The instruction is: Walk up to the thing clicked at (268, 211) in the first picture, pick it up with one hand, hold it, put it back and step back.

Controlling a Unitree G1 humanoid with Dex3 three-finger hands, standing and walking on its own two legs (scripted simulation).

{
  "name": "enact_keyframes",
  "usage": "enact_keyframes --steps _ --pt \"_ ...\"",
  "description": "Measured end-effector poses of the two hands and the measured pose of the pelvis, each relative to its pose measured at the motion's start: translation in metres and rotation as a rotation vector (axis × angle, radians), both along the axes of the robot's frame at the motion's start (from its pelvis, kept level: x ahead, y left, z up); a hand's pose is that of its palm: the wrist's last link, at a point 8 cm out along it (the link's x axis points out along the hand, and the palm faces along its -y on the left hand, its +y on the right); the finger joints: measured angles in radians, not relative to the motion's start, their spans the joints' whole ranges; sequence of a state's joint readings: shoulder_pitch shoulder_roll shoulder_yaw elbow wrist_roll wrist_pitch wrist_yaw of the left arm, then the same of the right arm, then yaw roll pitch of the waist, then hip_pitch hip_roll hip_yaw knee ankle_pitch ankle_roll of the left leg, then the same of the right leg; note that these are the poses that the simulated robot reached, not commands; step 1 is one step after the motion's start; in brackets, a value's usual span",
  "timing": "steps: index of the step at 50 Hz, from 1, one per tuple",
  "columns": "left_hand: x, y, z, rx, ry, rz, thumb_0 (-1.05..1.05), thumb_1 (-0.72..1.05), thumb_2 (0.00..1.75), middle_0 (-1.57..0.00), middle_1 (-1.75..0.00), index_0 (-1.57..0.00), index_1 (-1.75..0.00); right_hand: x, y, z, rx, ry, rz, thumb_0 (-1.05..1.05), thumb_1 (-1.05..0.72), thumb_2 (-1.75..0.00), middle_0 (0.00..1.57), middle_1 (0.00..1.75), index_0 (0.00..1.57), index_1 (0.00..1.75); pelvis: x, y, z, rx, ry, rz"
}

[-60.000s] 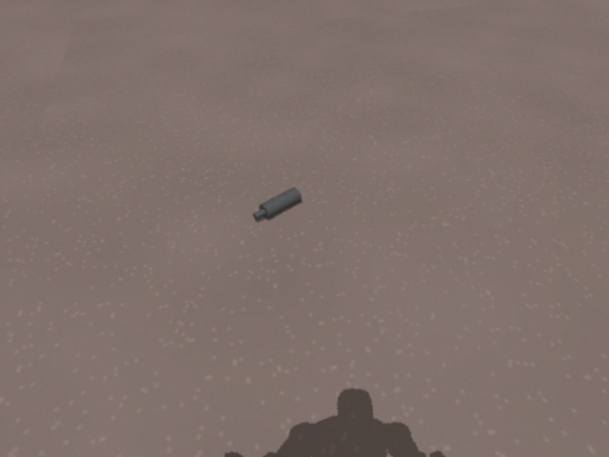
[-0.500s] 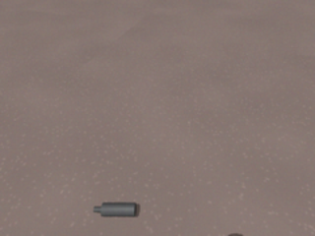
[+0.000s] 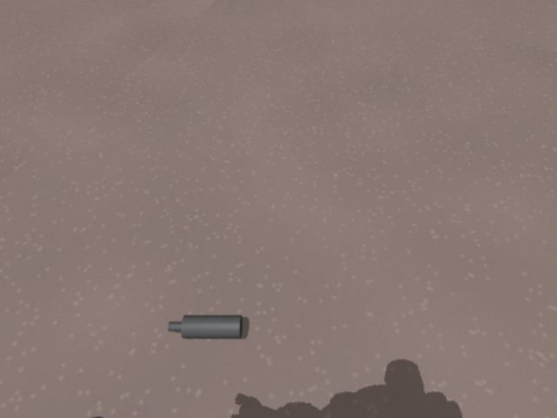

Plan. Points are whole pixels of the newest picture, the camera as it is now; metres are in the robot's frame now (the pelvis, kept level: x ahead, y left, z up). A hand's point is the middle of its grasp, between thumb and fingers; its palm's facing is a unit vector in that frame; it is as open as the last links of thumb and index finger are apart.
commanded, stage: step back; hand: left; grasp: from above
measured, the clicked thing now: (205, 326) +0.50 +0.27 -0.73
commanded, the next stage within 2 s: none
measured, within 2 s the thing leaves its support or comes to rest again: neither
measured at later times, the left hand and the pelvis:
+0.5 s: hand out of the picture +0.04 +0.29 -0.16, palm faces -0.11 -0.91 -0.39, open 7.4 cm; pelvis -0.08 +0.04 -0.02, yaw -6 degrees
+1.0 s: hand out of the picture -0.08 +0.31 -0.16, palm faces -0.03 -0.94 -0.34, open 7.4 cm; pelvis -0.22 +0.06 -0.01, yaw -1 degrees
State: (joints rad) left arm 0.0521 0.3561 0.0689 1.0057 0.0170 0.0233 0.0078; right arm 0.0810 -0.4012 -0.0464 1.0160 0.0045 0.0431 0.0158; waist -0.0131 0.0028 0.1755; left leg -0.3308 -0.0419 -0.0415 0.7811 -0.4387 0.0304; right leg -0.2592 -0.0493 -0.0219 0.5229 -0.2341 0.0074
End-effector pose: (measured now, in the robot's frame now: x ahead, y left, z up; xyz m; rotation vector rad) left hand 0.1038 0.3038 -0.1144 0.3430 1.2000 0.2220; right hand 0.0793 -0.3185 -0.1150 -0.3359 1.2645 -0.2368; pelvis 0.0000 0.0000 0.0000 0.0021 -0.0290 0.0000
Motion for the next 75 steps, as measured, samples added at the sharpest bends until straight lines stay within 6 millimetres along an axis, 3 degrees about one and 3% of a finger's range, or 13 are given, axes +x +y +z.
enact_keyframes --steps 5,10,20,27,37,45,48,53,59,64,68,71,75 --pt "0.013 0.028 -0.018 -0.008 -0.050 -0.021 0.00 0.90 0.90 -0.21 -0.30 -0.21 -0.30 -0.029 0.014 0.001 -0.059 0.030 -0.001 0.00 -0.90 -0.90 0.20 0.30 0.20 0.30 -0.014 0.024 -0.014 -0.011 0.013 0.016" --pt "0.010 0.034 -0.019 -0.021 -0.059 -0.032 0.00 0.90 0.90 -0.21 -0.30 -0.21 -0.30 -0.057 0.037 0.011 -0.060 0.067 -0.002 0.00 -0.90 -0.90 0.20 0.30 0.20 0.30 -0.029 0.035 -0.006 -0.024 0.011 0.004" --pt "-0.040 0.036 -0.014 -0.014 0.012 -0.084 0.00 0.90 0.90 -0.21 -0.30 -0.21 -0.30 -0.069 0.056 0.004 -0.026 -0.074 -0.038 0.00 -0.90 -0.90 0.20 0.30 0.20 0.30 -0.059 0.044 -0.007 -0.008 -0.004 -0.068" --pt "-0.077 0.029 -0.006 0.030 -0.003 -0.104 0.00 0.90 0.90 -0.21 -0.30 -0.21 -0.30 -0.090 0.044 -0.018 0.024 -0.134 -0.050 0.00 -0.90 -0.90 0.20 0.30 0.21 0.30 -0.092 0.034 -0.018 -0.016 -0.036 -0.098" --pt "-0.124 0.024 0.020 0.036 -0.062 -0.084 0.00 0.90 0.90 -0.21 -0.30 -0.21 -0.30 -0.143 0.031 -0.003 0.009 -0.085 -0.028 0.00 -0.90 -0.90 0.20 0.30 0.20 0.30 -0.137 0.031 -0.001 0.029 0.003 -0.079" --pt "-0.149 0.041 -0.001 -0.001 -0.156 -0.087 0.00 0.90 0.90 -0.21 -0.30 -0.21 -0.30 -0.197 0.044 -0.006 -0.058 -0.030 0.029 0.00 -0.90 -0.90 0.20 0.30 0.20 0.30 -0.190 0.049 -0.017 0.005 -0.009 -0.007" --pt "-0.172 0.046 -0.010 -0.026 -0.131 -0.069 0.00 0.90 0.90 -0.21 -0.30 -0.21 -0.30 -0.218 0.059 0.003 -0.047 -0.038 0.035 0.00 -0.90 -0.90 0.20 0.30 0.20 0.30 -0.208 0.054 -0.015 0.027 -0.033 -0.033" --pt "-0.216 0.050 -0.005 -0.049 -0.078 -0.042 0.00 0.90 0.90 -0.21 -0.30 -0.21 -0.30 -0.243 0.066 0.021 -0.050 -0.060 0.038 0.00 -0.90 -0.90 0.20 0.30 0.21 0.30 -0.231 0.054 -0.001 -0.031 -0.012 -0.034" --pt "-0.273 0.056 -0.007 -0.008 -0.013 -0.045 0.00 0.90 0.90 -0.21 -0.30 -0.21 -0.30 -0.255 0.056 0.025 -0.062 -0.151 0.038 0.00 -0.90 -0.90 0.20 0.30 0.21 0.30 -0.269 0.047 -0.004 -0.023 -0.002 -0.077" --pt "-0.313 0.045 -0.012 0.032 0.023 -0.082 0.00 0.90 0.90 -0.21 -0.30 -0.21 -0.30 -0.279 0.034 0.010 -0.052 -0.216 0.034 0.00 -0.90 -0.90 0.20 0.30 0.21 0.30 -0.310 0.032 -0.018 0.002 -0.011 -0.118" --pt "-0.350 0.025 -0.003 0.036 0.021 -0.085 0.00 0.90 0.90 -0.21 -0.30 -0.21 -0.30 -0.313 0.016 -0.008 -0.027 -0.206 -0.007 0.00 -0.90 -0.90 0.20 0.30 0.20 0.30 -0.341 0.022 -0.021 -0.039 -0.034 -0.090" --pt "-0.374 0.017 0.012 0.042 0.018 -0.081 0.00 0.90 0.90 -0.21 -0.30 -0.21 -0.30 -0.344 0.013 -0.007 -0.002 -0.166 -0.033 0.00 -0.90 -0.90 0.20 0.30 0.20 0.30 -0.357 0.017 -0.011 0.029 -0.025 -0.108" --pt "-0.387 0.014 0.025 0.061 -0.009 -0.077 0.00 0.90 0.90 -0.21 -0.30 -0.21 -0.30 -0.389 0.011 -0.008 0.006 -0.107 -0.031 0.00 -0.90 -0.90 0.20 0.30 0.20 0.30 -0.379 0.014 -0.003 0.046 0.002 -0.082"
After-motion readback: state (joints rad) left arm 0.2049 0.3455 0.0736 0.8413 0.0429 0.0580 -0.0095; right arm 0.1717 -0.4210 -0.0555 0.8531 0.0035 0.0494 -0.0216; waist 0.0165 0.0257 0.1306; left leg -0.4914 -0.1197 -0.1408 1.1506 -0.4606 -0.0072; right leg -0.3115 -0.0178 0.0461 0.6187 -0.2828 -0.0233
